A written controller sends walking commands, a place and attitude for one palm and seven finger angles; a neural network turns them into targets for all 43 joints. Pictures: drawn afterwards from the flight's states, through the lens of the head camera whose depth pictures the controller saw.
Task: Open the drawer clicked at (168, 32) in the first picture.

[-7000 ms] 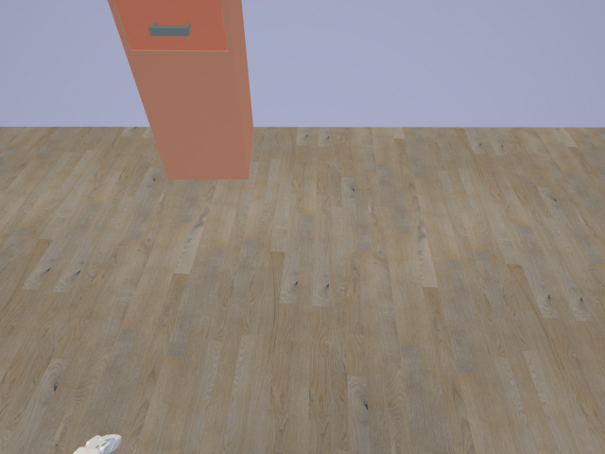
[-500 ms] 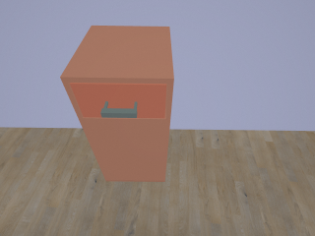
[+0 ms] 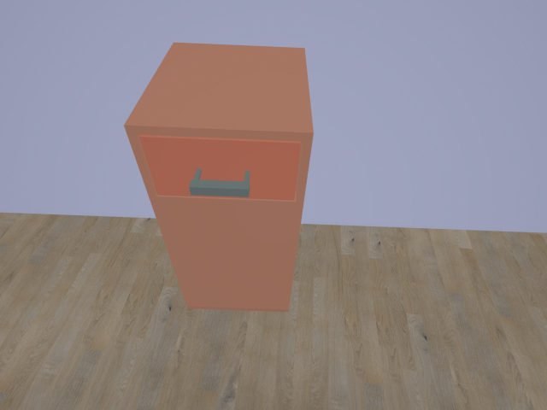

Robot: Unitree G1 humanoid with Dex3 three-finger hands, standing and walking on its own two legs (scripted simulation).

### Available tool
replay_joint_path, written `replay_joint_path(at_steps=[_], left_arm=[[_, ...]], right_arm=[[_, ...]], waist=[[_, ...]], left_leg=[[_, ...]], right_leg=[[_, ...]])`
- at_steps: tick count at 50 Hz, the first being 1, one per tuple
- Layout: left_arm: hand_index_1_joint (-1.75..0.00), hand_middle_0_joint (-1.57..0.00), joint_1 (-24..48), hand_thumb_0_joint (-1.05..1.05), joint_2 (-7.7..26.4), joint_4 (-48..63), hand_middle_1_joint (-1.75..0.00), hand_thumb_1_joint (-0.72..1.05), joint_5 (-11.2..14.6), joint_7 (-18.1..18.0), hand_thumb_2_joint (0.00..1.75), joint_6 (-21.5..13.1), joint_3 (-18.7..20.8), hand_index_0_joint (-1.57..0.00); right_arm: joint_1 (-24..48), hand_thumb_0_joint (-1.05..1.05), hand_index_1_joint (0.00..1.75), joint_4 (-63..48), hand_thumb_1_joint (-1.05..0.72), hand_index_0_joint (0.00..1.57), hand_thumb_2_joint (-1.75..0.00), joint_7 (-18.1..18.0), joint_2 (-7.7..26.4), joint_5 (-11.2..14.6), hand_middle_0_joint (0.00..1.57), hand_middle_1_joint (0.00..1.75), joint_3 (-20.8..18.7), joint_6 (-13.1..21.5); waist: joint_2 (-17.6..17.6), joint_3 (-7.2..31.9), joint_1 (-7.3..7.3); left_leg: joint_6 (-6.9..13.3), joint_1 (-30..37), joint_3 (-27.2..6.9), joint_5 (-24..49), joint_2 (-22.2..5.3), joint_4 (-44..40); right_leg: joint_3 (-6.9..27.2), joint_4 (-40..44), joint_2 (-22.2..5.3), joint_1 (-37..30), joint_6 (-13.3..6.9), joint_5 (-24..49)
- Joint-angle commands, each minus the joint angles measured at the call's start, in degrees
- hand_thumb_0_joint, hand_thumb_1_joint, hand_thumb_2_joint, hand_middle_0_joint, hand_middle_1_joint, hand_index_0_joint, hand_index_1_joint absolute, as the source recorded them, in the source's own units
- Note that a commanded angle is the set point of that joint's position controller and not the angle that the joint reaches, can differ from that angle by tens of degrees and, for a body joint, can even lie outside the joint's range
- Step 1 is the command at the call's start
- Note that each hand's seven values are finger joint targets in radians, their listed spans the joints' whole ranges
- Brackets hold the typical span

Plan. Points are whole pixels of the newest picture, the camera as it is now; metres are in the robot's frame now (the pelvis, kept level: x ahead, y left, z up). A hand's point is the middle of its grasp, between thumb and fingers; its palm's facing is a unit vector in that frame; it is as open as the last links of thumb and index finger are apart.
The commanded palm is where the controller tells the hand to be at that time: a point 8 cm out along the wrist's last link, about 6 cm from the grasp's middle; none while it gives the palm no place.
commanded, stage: shuffle to correct the standing spot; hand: left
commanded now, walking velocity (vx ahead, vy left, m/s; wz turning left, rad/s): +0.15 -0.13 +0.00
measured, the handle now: (221, 181) +0.59 +0.15 -0.04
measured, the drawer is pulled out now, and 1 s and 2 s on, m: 0.00 0.00 0.00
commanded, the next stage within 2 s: come to a stop and stand still in 0.38 s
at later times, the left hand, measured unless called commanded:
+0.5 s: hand out of the picture -0.01 +0.12 -0.19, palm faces +0.08 -0.99 -0.11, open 7.4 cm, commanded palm none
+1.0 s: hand out of the picture +0.13 +0.14 -0.18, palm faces +0.07 -0.97 -0.22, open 7.3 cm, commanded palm none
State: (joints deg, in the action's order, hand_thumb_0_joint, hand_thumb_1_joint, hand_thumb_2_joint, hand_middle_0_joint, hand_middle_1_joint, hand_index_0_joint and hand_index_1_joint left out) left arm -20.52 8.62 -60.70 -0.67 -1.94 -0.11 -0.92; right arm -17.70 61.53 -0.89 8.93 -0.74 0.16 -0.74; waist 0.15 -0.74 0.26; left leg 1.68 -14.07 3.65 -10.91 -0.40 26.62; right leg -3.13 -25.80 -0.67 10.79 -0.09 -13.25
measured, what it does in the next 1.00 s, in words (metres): steps on the spot: right foot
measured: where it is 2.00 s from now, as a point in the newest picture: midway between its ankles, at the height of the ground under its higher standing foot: outside the picture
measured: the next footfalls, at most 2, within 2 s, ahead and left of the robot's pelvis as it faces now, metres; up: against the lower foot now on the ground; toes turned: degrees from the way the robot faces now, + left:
right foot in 0.68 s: +0.13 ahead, -0.17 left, +0.00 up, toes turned -7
left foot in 1.02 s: +0.13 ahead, +0.06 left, +0.00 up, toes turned -3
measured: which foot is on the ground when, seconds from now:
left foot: down 0.00-0.76, up 0.78-1.00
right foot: down 0.00-0.50, up 0.52-0.66, down 0.68-1.00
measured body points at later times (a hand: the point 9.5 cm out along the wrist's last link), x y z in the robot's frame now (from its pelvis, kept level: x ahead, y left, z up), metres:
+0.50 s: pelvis +0.05 -0.03 -0.01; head +0.06 -0.01 +0.44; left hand -0.02 +0.17 -0.17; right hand +0.06 -0.26 -0.16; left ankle +0.07 +0.07 -0.74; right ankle +0.01 -0.12 -0.74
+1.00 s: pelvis +0.09 -0.04 -0.01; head +0.13 -0.04 +0.44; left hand +0.13 +0.19 -0.16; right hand +0.13 -0.28 -0.16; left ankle +0.09 +0.05 -0.73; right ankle +0.10 -0.16 -0.74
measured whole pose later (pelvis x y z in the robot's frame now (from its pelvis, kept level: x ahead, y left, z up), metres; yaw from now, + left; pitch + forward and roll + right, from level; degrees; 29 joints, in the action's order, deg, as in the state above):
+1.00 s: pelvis +0.09 -0.04 -0.01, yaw +1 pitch -1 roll +0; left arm -11.8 9.2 -56.7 -1.4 -2.6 1.0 2.7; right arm -11.2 58.8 -1.5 9.9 -0.2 -3.1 -2.7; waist 0.5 -5.8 -0.4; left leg -1.6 -16.5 4.2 -20.4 0.4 36.2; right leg -7.0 -30.7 -4.2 14.1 0.1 -15.5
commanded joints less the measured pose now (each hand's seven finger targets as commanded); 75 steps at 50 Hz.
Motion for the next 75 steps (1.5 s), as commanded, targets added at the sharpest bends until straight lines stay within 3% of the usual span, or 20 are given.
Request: replay_joint_path(at_steps=[1, 10, 15, 18, 22, 23, 25, 26, 31, 33, 35, 41, 45, 49, 51, 52, 55, 62, 70, 75], left_arm=[[-0.30, -0.20, -3.9, 0.00, 3.9, 1.0, -0.30, 0.90, -0.9, 0.0, 0.90, -0.2, 1.5, -0.20], [-0.30, -0.20, -9.2, 0.00, 1.2, 0.3, -0.30, 0.90, -1.5, 1.7, 0.90, 1.0, 2.9, -0.20], [-0.30, -0.20, -11.9, 0.00, 5.8, -0.3, -0.30, 0.90, -0.8, 0.4, 0.90, -0.1, 4.3, -0.20], [-0.30, -0.20, -9.3, 0.00, 4.7, 0.1, -0.30, 0.90, -1.2, 0.3, 0.90, -0.8, 4.5, -0.20], [-0.30, -0.20, -5.9, 0.00, 4.1, 0.1, -0.30, 0.90, -0.9, 0.8, 0.90, -0.3, 4.0, -0.20], [-0.30, -0.20, -6.1, 0.00, 2.4, 0.1, -0.30, 0.90, -0.7, 1.1, 0.90, -0.1, 3.6, -0.20], [-0.30, -0.20, -5.3, 0.00, -0.2, 2.7, -0.30, 0.90, -1.1, 1.9, 0.90, -0.2, 2.9, -0.20], [-0.30, -0.20, -1.9, 0.00, 0.6, 4.0, -0.30, 0.90, -1.9, 1.9, 0.90, 0.4, 3.3, -0.20], [-0.30, -0.20, -4.9, 0.00, -2.3, 1.8, -0.30, 0.90, -0.6, 1.3, 0.90, 0.2, 2.8, -0.20], [-0.30, -0.20, -7.8, 0.00, -0.2, 0.5, -0.30, 0.90, -0.7, 0.7, 0.90, -0.4, 3.0, -0.20], [-0.30, -0.20, -4.8, 0.00, 4.7, 1.0, -0.30, 0.90, -0.5, -0.2, 0.90, -1.0, 3.4, -0.20], [-0.30, -0.20, -2.2, 0.00, 8.8, 2.3, -0.30, 0.90, -1.0, -1.7, 0.90, -0.8, 4.9, -0.20], [-0.30, -0.20, 2.4, 0.00, 10.3, 4.4, -0.30, 0.90, -1.3, -1.9, 0.90, 0.4, 6.0, -0.20], [-0.30, -0.20, 7.5, 0.00, 9.9, 6.3, -0.30, 0.90, -0.6, -1.1, 0.90, 1.3, 6.1, -0.20], [-0.30, -0.20, 4.5, 0.00, 4.2, 7.7, -0.30, 0.90, -0.1, -0.7, 0.90, 2.0, 4.9, -0.20], [-0.30, -0.20, 4.7, 0.00, 4.2, 7.6, -0.30, 0.90, -0.5, -0.8, 0.90, 2.1, 4.4, -0.20], [-0.30, -0.20, 3.3, 0.00, 4.5, 4.6, -0.30, 0.90, -0.9, 0.2, 0.90, 2.2, 4.3, -0.20], [-0.30, -0.20, 4.2, 0.00, 3.0, 3.7, -0.30, 0.90, -0.8, 1.3, 0.90, 2.0, 3.1, -0.20], [-0.30, -0.20, 0.2, 0.00, 5.3, -0.1, -0.30, 0.90, -0.4, 0.2, 0.90, -0.6, 2.4, -0.20], [-0.30, -0.20, -1.5, 0.00, 3.8, -1.7, -0.30, 0.90, 0.0, -0.3, 0.90, -0.9, 1.7, -0.20]], right_arm=[[-3.2, 0.00, 0.30, -1.0, -0.90, 0.20, -0.90, -0.6, 7.7, -0.5, 0.20, 0.30, -1.9, 0.5], [-2.3, 0.00, 0.30, -1.2, -0.90, 0.20, -0.90, -1.6, 9.2, -0.8, 0.20, 0.30, -3.8, 0.3], [-0.9, 0.00, 0.30, -2.6, -0.90, 0.20, -0.90, -1.0, 2.6, -0.5, 0.20, 0.30, -2.3, 0.7], [0.9, 0.00, 0.30, -3.4, -0.90, 0.20, -0.90, -0.5, 2.4, -0.3, 0.20, 0.30, -2.6, 1.7], [-5.8, 0.00, 0.30, -0.7, -0.90, 0.20, -0.90, -1.0, 0.9, -0.4, 0.20, 0.30, -1.9, 2.6], [-9.4, 0.00, 0.30, 0.9, -0.90, 0.20, -0.90, -1.4, 2.9, -0.5, 0.20, 0.30, -2.2, 2.9], [-15.8, 0.00, 0.30, 1.4, -0.90, 0.20, -0.90, -2.5, 11.9, -0.9, 0.20, 0.30, -4.6, 2.8], [-14.0, 0.00, 0.30, 1.2, -0.90, 0.20, -0.90, -2.6, 11.7, -0.9, 0.20, 0.30, -4.4, 2.6], [-0.2, 0.00, 0.30, -1.5, -0.90, 0.20, -0.90, -2.2, 6.4, -0.8, 0.20, 0.30, -2.2, 2.8], [-0.8, 0.00, 0.30, -1.2, -0.90, 0.20, -0.90, -1.9, 5.8, -0.2, 0.20, 0.30, -2.6, 2.3], [-2.8, 0.00, 0.30, -1.3, -0.90, 0.20, -0.90, -1.1, 2.5, 0.4, 0.20, 0.30, -2.2, 1.5], [-0.3, 0.00, 0.30, -2.5, -0.90, 0.20, -0.90, -1.1, 2.0, 0.5, 0.20, 0.30, -3.2, -0.8], [2.5, 0.00, 0.30, -4.4, -0.90, 0.20, -0.90, -0.7, 2.4, 0.5, 0.20, 0.30, -3.7, -1.6], [-3.0, 0.00, 0.30, -3.4, -0.90, 0.20, -0.90, -0.4, 3.2, 0.1, 0.20, 0.30, -3.6, -1.2], [-1.8, 0.00, 0.30, -5.3, -0.90, 0.20, -0.90, -0.4, 10.2, -0.8, 0.20, 0.30, -4.2, -0.3], [0.6, 0.00, 0.30, -6.3, -0.90, 0.20, -0.90, -0.4, 10.6, -0.9, 0.20, 0.30, -4.1, -0.4], [6.5, 0.00, 0.30, -6.5, -0.90, 0.20, -0.90, -1.4, 8.0, -0.9, 0.20, 0.30, -2.6, 0.6], [1.6, 0.00, 0.30, -3.0, -0.90, 0.20, -0.90, -1.8, 9.9, -0.9, 0.20, 0.30, -3.5, 0.6], [1.3, 0.00, 0.30, -0.5, -0.90, 0.20, -0.90, -0.8, 4.7, 0.0, 0.20, 0.30, -1.8, 0.8], [-0.4, 0.00, 0.30, 2.7, -0.90, 0.20, -0.90, -0.7, 3.9, 0.2, 0.20, 0.30, -1.0, 0.6]], waist=[[-4.1, -4.9, 0.21], [-3.6, -5.6, -1.28], [13.2, -7.3, -2.00], [4.5, -6.1, -0.98], [4.4, -4.0, 2.51], [0.1, -3.6, 3.37], [-14.3, -2.6, 4.93], [-11.6, -5.6, 4.93], [-6.3, -2.2, -1.64], [-0.6, 0.5, -2.56], [4.0, -1.2, -0.36], [9.8, 3.3, -2.11], [7.8, 2.7, -1.75], [7.4, 2.6, 1.75], [-13.7, 1.9, 0.46], [-11.9, 0.4, 0.91], [-9.5, -1.6, -1.35], [-5.5, 0.0, 1.45], [5.8, 0.8, 1.07], [1.3, -4.0, 0.49]], left_leg=[[1.2, -3.6, -10.3, -22.7, -8.1, -12.8], [3.5, -9.0, -11.6, -27.8, -11.6, -13.7], [0.5, -15.7, 2.2, -14.2, -1.5, 15.4], [0.8, -17.4, 1.2, -16.5, -3.5, 22.3], [0.1, 0.2, 5.2, -6.1, -2.7, 3.7], [0.5, 7.8, 1.8, -4.2, -5.2, -1.5], [9.9, 15.8, -25.5, -7.8, -26.3, -14.1], [11.3, 9.2, -24.8, -8.9, -27.2, -16.2], [6.8, -0.9, -3.1, 19.0, -15.7, -7.4], [2.4, -0.9, 0.3, 14.2, -10.7, 0.0], [-1.3, -4.7, 2.4, -2.1, -4.6, 1.3], [-2.7, -10.8, -0.2, -20.5, -1.4, 21.6], [-3.1, -9.6, -1.9, -18.4, -0.4, 19.7], [-2.8, 4.9, 0.4, 1.6, -0.8, -1.4], [4.2, 6.3, -15.9, 21.3, -17.0, -8.7], [8.4, -0.7, -17.7, 14.9, -19.7, -11.8], [8.0, -3.0, -14.5, 1.3, -15.9, -14.8], [7.7, 6.7, -12.5, 3.5, -16.3, -13.2], [-0.5, 4.9, -2.3, 1.5, -5.2, -4.5], [-0.6, 5.1, -2.8, 1.3, -6.1, -6.7]], right_leg=[[2.1, 2.8, -2.0, 4.7, -0.8, -11.4], [-0.9, -0.6, -0.1, 1.0, -1.5, -7.9], [21.6, 17.4, -13.6, 0.4, -9.2, -24.7], [17.0, 14.3, -14.2, -2.3, -12.8, -7.7], [7.7, 5.6, -8.4, 5.5, -9.1, -1.4], [5.3, -0.7, -5.3, 10.6, -6.9, -2.1], [-1.9, -21.7, 0.2, 25.9, -1.5, -16.4], [1.1, -28.8, -1.9, 25.3, -1.4, -17.7], [-0.4, -12.3, -4.1, 5.9, 0.9, -4.5], [-1.4, 0.2, -3.2, -1.5, 1.1, 10.5], [6.7, 1.1, -10.6, -2.5, -2.1, 26.6], [10.4, -0.5, -19.6, -12.4, -10.5, 62.3], [8.4, 0.4, -19.4, -10.2, -11.8, 50.9], [4.2, -2.9, -13.5, 0.9, -6.0, 26.5], [-1.7, -12.9, -2.7, 10.1, 0.5, -8.7], [0.6, -22.0, -1.4, 7.5, 0.3, -18.0], [5.4, -27.7, -2.5, 9.0, 0.5, -11.5], [1.8, -11.4, -2.2, 7.7, 1.1, -11.5], [7.4, 7.3, -6.6, 0.9, -2.1, 6.6], [6.7, 9.3, -5.5, 3.1, -1.4, 2.2]])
